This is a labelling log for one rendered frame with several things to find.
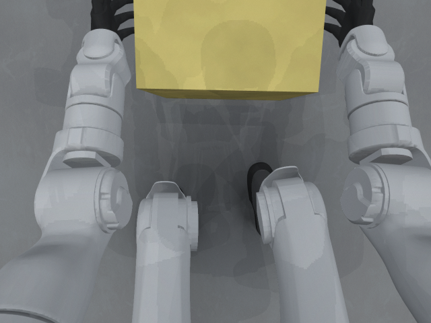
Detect carton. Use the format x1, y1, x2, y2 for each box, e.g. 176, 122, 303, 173
133, 0, 326, 100

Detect left robot upper arm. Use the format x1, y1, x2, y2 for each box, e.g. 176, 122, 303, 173
0, 166, 133, 323

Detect right robot shin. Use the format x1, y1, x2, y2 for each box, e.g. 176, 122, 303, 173
259, 166, 327, 222

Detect left robot hand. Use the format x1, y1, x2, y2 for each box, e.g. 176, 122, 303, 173
90, 0, 135, 41

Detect left robot forearm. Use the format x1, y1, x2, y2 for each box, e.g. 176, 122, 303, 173
34, 29, 131, 227

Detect right robot forearm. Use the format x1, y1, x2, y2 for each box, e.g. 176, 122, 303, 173
336, 25, 431, 170

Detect right robot foot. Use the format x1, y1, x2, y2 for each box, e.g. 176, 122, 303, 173
247, 162, 273, 236

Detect right robot upper arm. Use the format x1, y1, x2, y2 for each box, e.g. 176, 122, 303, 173
340, 162, 431, 323

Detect right robot hand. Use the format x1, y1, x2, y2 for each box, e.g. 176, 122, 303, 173
324, 0, 375, 48

